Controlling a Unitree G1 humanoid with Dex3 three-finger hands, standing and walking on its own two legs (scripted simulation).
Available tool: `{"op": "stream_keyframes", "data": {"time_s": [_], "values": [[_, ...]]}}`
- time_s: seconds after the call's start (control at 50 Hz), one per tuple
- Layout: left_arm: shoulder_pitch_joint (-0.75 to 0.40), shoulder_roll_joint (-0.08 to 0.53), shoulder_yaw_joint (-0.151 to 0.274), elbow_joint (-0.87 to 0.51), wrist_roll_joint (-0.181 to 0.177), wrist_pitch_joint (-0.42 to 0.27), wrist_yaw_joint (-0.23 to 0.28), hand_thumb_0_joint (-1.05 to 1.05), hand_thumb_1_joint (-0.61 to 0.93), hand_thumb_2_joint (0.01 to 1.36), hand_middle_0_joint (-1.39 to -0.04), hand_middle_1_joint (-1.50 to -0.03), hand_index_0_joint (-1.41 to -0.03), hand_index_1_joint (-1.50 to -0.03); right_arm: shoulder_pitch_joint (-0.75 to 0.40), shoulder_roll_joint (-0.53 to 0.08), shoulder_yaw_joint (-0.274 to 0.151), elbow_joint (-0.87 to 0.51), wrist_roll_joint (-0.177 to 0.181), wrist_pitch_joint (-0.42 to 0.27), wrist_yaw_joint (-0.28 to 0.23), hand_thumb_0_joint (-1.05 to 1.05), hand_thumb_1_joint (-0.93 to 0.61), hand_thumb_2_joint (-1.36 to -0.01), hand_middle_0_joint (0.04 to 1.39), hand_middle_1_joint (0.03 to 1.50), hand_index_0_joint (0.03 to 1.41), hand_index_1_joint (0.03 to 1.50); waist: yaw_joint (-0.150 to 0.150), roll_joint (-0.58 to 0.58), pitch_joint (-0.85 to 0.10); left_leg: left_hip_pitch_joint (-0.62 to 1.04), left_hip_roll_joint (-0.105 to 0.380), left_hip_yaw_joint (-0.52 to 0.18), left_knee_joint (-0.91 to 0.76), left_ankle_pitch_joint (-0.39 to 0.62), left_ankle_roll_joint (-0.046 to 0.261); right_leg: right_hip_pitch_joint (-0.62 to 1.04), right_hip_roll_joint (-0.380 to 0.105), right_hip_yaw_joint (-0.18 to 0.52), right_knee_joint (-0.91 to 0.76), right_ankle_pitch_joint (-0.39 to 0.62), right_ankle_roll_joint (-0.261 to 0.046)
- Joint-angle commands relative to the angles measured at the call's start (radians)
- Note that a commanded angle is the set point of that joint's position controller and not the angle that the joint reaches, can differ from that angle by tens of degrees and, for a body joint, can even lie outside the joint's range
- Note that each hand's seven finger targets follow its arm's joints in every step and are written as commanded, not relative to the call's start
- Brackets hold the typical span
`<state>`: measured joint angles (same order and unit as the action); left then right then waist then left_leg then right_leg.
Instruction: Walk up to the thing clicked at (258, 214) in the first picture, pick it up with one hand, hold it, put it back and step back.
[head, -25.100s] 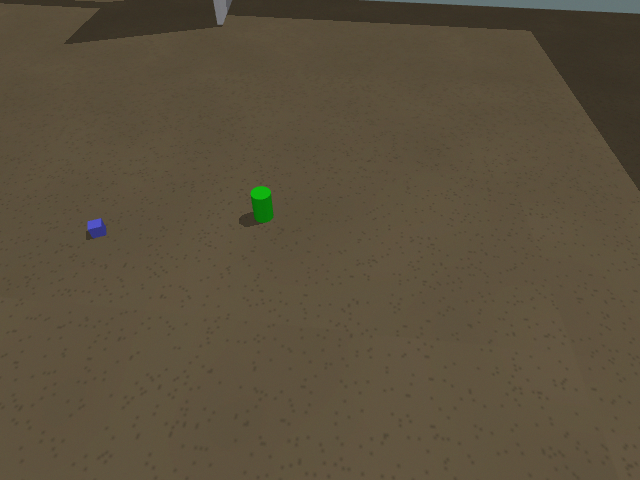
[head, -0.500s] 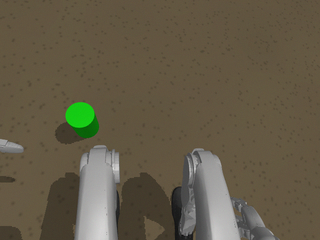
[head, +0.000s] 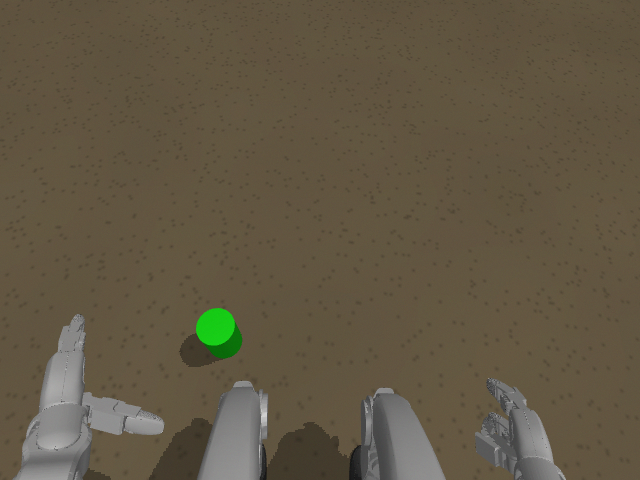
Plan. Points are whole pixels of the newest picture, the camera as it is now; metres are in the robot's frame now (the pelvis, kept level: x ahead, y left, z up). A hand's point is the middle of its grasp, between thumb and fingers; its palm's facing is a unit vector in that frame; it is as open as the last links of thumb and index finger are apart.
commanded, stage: home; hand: left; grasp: from the side
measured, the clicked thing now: (220, 334) +0.43 +0.23 -0.53
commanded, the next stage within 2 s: none
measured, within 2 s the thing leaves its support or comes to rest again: neither
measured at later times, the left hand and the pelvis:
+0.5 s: hand (105, 393) +0.22 +0.20 +0.07, palm faces +0.14 -0.94 -0.30, open 17.6 cm; pelvis +0.05 +0.02 +0.12, yaw +2 degrees
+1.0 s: hand (112, 420) +0.20 +0.19 +0.07, palm faces +0.14 -0.95 -0.29, open 17.6 cm; pelvis +0.04 +0.01 +0.13, yaw +2 degrees
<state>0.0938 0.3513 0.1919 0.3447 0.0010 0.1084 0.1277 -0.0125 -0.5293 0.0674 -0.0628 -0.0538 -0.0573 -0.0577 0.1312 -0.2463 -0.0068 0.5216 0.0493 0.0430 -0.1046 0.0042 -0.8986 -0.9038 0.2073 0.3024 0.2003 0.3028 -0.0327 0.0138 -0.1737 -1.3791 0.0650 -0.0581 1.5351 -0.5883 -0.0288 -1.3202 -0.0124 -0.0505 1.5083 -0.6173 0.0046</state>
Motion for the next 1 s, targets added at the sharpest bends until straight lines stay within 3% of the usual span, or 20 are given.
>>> {"op": "stream_keyframes", "data": {"time_s": [0.0,0.02,0.04,0.06,0.1,0.18,0.2,0.28,0.32,0.36,0.48,0.52,0.62,0.72,0.74,0.82,0.98], "values": [[0.038,0.126,0.02,-0.187,-0.002,0.008,0.042,0.0,-0.571,0.043,-0.047,-0.048,-0.046,-0.049,0.072,-0.117,-0.042,-0.103,-0.004,-0.059,-0.037,0.0,-0.895,-0.902,0.201,0.301,0.201,0.301,-0.007,0.041,-0.321,0.427,-0.042,0.047,-0.314,0.198,0.047,0.377,0.017,0.026,-0.379,0.232,-0.019],[0.025,0.148,0.032,-0.238,-0.002,0.013,0.05,0.0,-0.562,0.048,-0.048,-0.05,-0.047,-0.051,0.081,-0.119,-0.043,-0.103,-0.005,-0.063,-0.043,0.0,-0.895,-0.902,0.201,0.301,0.201,0.301,0.001,0.065,-0.321,0.473,-0.042,0.046,-0.347,0.213,0.043,0.399,0.018,0.019,-0.397,0.245,-0.021],[0.088,0.103,-0.002,-0.172,0.001,0.033,0.05,0.0,-0.587,0.034,-0.046,-0.046,-0.045,-0.046,0.075,-0.114,-0.038,-0.109,-0.004,-0.068,-0.049,0.0,-0.895,-0.902,0.201,0.301,0.201,0.301,-0.008,0.058,-0.289,0.495,-0.041,0.045,-0.369,0.236,0.043,0.426,0.02,0.016,-0.418,0.269,-0.02],[0.035,0.154,0.023,-0.306,-0.002,0.033,0.06,0.0,-0.579,0.039,-0.046,-0.047,-0.046,-0.048,0.093,-0.112,-0.039,-0.113,-0.004,-0.07,-0.056,0.0,-0.895,-0.902,0.201,0.301,0.201,0.301,0.003,0.073,-0.309,0.546,-0.041,0.044,-0.4,0.267,0.041,0.464,0.019,0.012,-0.442,0.295,-0.02],[0.108,0.091,-0.034,-0.301,-0.005,0.057,0.065,0.0,-0.59,0.032,-0.045,-0.046,-0.044,-0.046,0.095,-0.098,-0.028,-0.12,-0.007,-0.077,-0.065,0.0,-0.896,-0.902,0.201,0.301,0.201,0.301,-0.006,0.076,-0.253,0.598,-0.043,0.05,-0.45,0.294,0.038,0.51,0.018,0.008,-0.488,0.323,-0.016],[0.208,0.037,-0.086,-0.38,-0.009,0.094,0.076,0.0,-0.581,0.037,-0.046,-0.047,-0.045,-0.048,0.101,-0.084,-0.019,-0.14,-0.012,-0.096,-0.086,0.0,-0.896,-0.902,0.201,0.301,0.201,0.301,-0.001,0.072,-0.173,0.678,-0.046,0.052,-0.557,0.275,0.037,0.597,0.02,-0.005,-0.586,0.309,-0.012],[0.215,0.029,-0.098,-0.415,-0.008,0.099,0.077,0.0,-0.552,0.054,-0.049,-0.052,-0.048,-0.053,0.112,-0.082,-0.019,-0.143,-0.016,-0.102,-0.091,0.0,-0.896,-0.902,0.201,0.301,0.201,0.301,-0.009,0.076,-0.177,0.701,-0.045,0.051,-0.571,0.292,0.037,0.619,0.021,-0.005,-0.6,0.326,-0.013],[0.329,-0.007,-0.135,-0.521,-0.01,0.124,0.079,0.0,-0.582,0.037,-0.046,-0.047,-0.045,-0.048,0.102,-0.072,-0.013,-0.182,-0.021,-0.124,-0.101,0.0,-0.896,-0.902,0.201,0.301,0.201,0.301,0.007,0.069,-0.154,0.782,-0.038,0.038,-0.637,0.369,0.029,0.689,0.033,-0.031,-0.632,0.383,-0.015],[0.371,-0.044,-0.168,-0.497,-0.009,0.133,0.072,0.0,-0.606,0.023,-0.044,-0.043,-0.043,-0.044,0.111,-0.071,-0.016,-0.174,-0.023,-0.13,-0.103,0.0,-0.896,-0.902,0.201,0.301,0.201,0.301,-0.004,0.031,-0.074,0.779,-0.039,0.036,-0.659,0.355,0.032,0.685,0.038,-0.038,-0.662,0.367,-0.012],[0.366,-0.02,-0.144,-0.563,-0.009,0.128,0.073,0.0,-0.575,0.041,-0.047,-0.049,-0.046,-0.049,0.098,-0.066,-0.011,-0.2,-0.026,-0.141,-0.102,0.0,-0.896,-0.902,0.201,0.301,0.201,0.301,0.006,0.019,-0.067,0.787,-0.038,0.031,-0.681,0.355,0.03,0.717,0.038,-0.043,-0.68,0.369,-0.01],[0.385,-0.05,-0.163,-0.552,-0.005,0.123,0.046,0.0,-0.611,0.019,-0.043,-0.043,-0.042,-0.043,0.099,-0.079,-0.019,-0.199,-0.032,-0.164,-0.094,0.0,-0.897,-0.902,0.201,0.301,0.201,0.301,-0.001,0.026,0.014,0.81,-0.035,0.035,-0.725,0.35,0.023,0.723,0.042,-0.042,-0.707,0.349,-0.012],[0.352,-0.043,-0.145,-0.556,-0.002,0.115,0.043,0.0,-0.602,0.026,-0.044,-0.045,-0.043,-0.045,0.1,-0.078,-0.023,-0.203,-0.037,-0.174,-0.093,0.0,-0.897,-0.901,0.201,0.301,0.201,0.301,-0.004,0.012,0.001,0.809,-0.039,0.038,-0.721,0.331,0.026,0.738,0.037,-0.034,-0.722,0.337,-0.009],[0.337,-0.049,-0.153,-0.577,0.0,0.113,0.034,0.0,-0.586,0.035,-0.045,-0.048,-0.045,-0.048,0.096,-0.077,-0.021,-0.198,-0.04,-0.195,-0.09,0.0,-0.897,-0.901,0.201,0.301,0.2,0.301,-0.002,0.057,-0.05,0.862,-0.043,0.042,-0.728,0.359,0.022,0.767,0.036,-0.026,-0.724,0.362,-0.01],[0.336,-0.051,-0.149,-0.55,0.0,0.109,0.032,0.0,-0.597,0.028,-0.044,-0.047,-0.044,-0.047,0.086,-0.079,-0.02,-0.19,-0.04,-0.206,-0.086,0.0,-0.898,-0.901,0.2,0.301,0.2,0.301,0.003,0.05,-0.025,0.855,-0.042,0.04,-0.744,0.331,0.021,0.77,0.036,-0.029,-0.737,0.333,-0.012],[0.352,-0.048,-0.15,-0.559,0.003,0.108,0.033,0.0,-0.588,0.033,-0.045,-0.048,-0.045,-0.048,0.09,-0.077,-0.019,-0.188,-0.043,-0.204,-0.089,0.0,-0.898,-0.901,0.2,0.301,0.2,0.301,0.007,0.043,-0.055,0.863,-0.043,0.043,-0.735,0.367,0.022,0.788,0.036,-0.028,-0.737,0.368,-0.011],[0.335,-0.056,-0.152,-0.533,-0.001,0.109,0.029,0.0,-0.556,0.052,-0.049,-0.054,-0.048,-0.054,0.081,-0.077,-0.017,-0.183,-0.041,-0.21,-0.083,0.0,-0.898,-0.901,0.2,0.301,0.2,0.301,0.005,0.036,-0.001,0.843,-0.047,0.05,-0.745,0.312,0.025,0.767,0.034,-0.023,-0.756,0.322,-0.009],[0.339,-0.044,-0.138,-0.51,-0.001,0.098,0.024,0.0,-0.561,0.05,-0.048,-0.054,-0.048,-0.054,0.078,-0.083,-0.022,-0.186,-0.041,-0.215,-0.086,0.0,-0.899,-0.901,0.2,0.301,0.2,0.301,0.008,0.013,-0.003,0.832,-0.05,0.056,-0.756,0.264,0.031,0.768,0.033,-0.019,-0.774,0.279,-0.007]]}}
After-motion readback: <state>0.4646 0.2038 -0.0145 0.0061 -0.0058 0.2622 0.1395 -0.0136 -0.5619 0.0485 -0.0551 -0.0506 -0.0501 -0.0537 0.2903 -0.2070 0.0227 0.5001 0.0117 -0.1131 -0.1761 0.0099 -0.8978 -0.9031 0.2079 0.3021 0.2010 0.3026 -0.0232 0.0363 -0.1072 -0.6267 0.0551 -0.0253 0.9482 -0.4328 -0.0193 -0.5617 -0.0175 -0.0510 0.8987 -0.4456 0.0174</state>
